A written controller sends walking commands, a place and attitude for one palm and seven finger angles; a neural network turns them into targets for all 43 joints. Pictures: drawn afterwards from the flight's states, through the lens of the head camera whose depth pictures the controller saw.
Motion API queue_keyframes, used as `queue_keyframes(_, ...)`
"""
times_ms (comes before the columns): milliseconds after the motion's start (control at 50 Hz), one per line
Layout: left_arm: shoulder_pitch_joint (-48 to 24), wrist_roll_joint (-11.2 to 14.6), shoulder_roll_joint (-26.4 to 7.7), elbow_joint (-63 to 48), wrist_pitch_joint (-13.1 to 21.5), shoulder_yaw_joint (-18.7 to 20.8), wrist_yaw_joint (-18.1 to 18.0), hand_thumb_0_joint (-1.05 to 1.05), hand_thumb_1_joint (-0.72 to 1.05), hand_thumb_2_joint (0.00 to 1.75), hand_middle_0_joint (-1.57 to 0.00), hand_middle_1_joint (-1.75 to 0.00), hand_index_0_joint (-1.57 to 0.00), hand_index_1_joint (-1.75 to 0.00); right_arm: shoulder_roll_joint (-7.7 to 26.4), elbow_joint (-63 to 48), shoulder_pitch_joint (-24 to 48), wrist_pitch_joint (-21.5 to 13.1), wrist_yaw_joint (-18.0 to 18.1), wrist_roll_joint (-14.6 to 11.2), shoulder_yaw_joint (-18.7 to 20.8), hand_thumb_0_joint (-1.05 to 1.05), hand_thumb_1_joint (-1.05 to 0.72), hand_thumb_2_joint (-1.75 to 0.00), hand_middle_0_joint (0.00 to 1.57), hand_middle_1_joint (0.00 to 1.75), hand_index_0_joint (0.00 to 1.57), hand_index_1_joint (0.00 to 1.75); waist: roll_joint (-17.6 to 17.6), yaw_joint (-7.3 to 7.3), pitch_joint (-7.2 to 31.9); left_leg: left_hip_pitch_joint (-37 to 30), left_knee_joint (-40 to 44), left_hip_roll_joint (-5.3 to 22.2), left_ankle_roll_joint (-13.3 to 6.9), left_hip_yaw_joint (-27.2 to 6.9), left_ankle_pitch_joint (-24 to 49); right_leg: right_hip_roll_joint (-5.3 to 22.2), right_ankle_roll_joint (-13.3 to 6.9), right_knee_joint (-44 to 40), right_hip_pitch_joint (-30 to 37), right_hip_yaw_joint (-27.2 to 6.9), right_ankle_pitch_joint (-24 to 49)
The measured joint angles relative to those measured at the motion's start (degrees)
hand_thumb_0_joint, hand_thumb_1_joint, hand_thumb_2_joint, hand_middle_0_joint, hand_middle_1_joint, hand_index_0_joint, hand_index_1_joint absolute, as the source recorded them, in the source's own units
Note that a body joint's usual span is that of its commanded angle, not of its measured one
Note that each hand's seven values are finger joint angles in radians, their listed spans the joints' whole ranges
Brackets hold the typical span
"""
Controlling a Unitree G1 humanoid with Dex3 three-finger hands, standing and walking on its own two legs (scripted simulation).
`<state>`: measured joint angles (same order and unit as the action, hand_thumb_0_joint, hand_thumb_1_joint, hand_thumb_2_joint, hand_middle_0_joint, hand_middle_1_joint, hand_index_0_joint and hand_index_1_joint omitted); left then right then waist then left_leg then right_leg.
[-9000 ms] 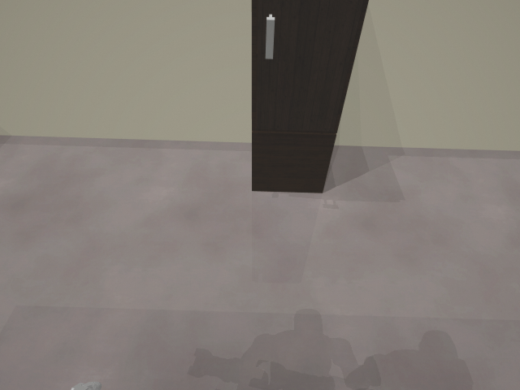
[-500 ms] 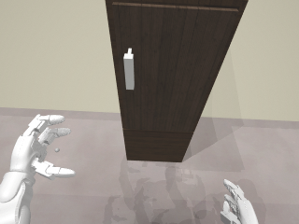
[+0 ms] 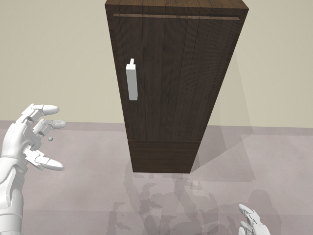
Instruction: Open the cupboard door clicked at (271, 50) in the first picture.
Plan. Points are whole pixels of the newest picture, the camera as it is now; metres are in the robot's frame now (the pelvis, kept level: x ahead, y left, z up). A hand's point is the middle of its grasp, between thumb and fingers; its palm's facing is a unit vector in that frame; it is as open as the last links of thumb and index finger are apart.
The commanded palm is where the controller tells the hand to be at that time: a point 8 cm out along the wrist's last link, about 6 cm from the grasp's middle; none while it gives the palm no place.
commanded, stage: raise the hand with hooked fingers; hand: left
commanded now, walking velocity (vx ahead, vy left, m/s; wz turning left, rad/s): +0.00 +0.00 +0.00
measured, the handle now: (132, 79) +0.57 +0.13 +0.08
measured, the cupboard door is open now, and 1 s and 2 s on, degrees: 0 0 0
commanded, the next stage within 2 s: move the hooked fingers beside the handle in 0.34 s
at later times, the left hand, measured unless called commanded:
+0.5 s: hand (61, 143) +0.29 +0.25 +0.10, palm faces +0.09 -1.00 -0.02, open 14.0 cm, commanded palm +0.27 +0.30 +0.10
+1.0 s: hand (78, 121) +0.36 +0.23 +0.10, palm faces +0.06 -1.00 +0.00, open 14.0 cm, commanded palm +0.33 +0.28 +0.09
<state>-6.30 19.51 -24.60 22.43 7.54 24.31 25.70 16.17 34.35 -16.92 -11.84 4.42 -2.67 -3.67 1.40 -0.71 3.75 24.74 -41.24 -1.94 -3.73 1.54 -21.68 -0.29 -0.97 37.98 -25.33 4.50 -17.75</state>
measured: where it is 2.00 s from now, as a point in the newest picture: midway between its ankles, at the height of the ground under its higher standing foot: outside the picture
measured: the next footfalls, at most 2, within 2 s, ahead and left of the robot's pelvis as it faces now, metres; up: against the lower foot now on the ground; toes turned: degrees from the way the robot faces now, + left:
none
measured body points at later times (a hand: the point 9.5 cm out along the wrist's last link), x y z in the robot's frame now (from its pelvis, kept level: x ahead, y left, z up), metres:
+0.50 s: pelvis +0.00 -0.02 +0.00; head +0.02 -0.03 +0.45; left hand +0.28 +0.30 +0.10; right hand +0.16 -0.26 -0.08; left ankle -0.01 +0.07 -0.72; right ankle +0.02 -0.11 -0.72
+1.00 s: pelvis +0.00 -0.02 +0.00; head +0.04 -0.02 +0.45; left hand +0.35 +0.29 +0.10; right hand +0.11 -0.28 -0.10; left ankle -0.01 +0.07 -0.72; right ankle +0.02 -0.11 -0.72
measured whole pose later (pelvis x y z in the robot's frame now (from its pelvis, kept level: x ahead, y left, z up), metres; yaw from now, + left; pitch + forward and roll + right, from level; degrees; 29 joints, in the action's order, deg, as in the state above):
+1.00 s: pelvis +0.00 -0.02 +0.00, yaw -1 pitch +8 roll -1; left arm -18.9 16.1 -24.0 36.1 12.0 23.6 22.0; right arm 16.2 34.8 -18.6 -8.0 4.3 -2.8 -3.0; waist 1.1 1.4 3.8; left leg 28.1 -42.5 -0.5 -2.4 2.0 -22.0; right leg -1.6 -2.5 40.0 -29.4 4.0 -18.2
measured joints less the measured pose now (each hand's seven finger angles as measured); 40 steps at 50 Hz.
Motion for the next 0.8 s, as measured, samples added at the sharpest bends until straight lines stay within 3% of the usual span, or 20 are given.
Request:
queue_keyframes(200, 1.6, -0.8, 1.9, -0.7, 1.9, 0.1, -2.0, -0.01, -0.50, 0.30, -0.30, -1.20, -0.30, -1.20, -0.1, -0.2, 0.4, 0.1, 0.0, 0.2, 0.4, 0.02, -0.91, -0.90, 0.21, 0.30, 0.21, 0.30, -0.1, 0.15, -0.5, -0.3, 0.1, 0.6, 0.8, -0.1, 0.1, -0.6, -0.8, 0.2, 0.1, 0.1, 0.0)
queue_keyframes(480, 0.9, -0.1, 1.8, 0.8, 1.8, -0.1, -1.0, -0.01, -0.50, 0.30, -0.30, -1.20, -0.30, -1.20, -0.6, -0.3, 1.8, 0.0, 0.5, 0.0, -0.4, 0.02, -0.91, -0.90, 0.21, 0.30, 0.21, 0.30, 0.5, -0.30, -0.4, -0.1, -0.2, 1.2, 1.6, -0.6, 0.1, -1.2, -1.7, 0.8, -0.2, 0.6, -0.4)
queue_keyframes(640, -5.2, -1.4, 1.7, 5.6, 2.2, -1.4, -1.8, -0.01, -0.50, 0.30, -0.30, -1.20, -0.30, -1.20, -0.2, 0.6, 2.2, 0.3, 1.0, -0.2, -0.3, 0.02, -0.91, -0.90, 0.21, 0.30, 0.21, 0.30, 0.2, -0.26, -0.9, 1.2, -1.1, 1.1, 1.8, -1.1, 0.1, -1.0, -1.9, 1.6, -1.3, 1.1, -0.6)
queue_keyframes(800, -10.0, -2.5, 0.5, 10.8, 2.8, -1.0, -2.3, -0.01, -0.50, 0.30, -0.30, -1.20, -0.30, -1.20, -0.2, 0.3, 1.2, 1.7, 0.6, -0.2, -0.1, 0.02, -0.91, -0.90, 0.21, 0.30, 0.21, 0.30, -0.2, 1.22, -0.4, 2.3, -1.2, 1.4, 1.8, -0.3, -0.1, -1.4, -1.9, 1.9, -2.8, 0.3, -0.5)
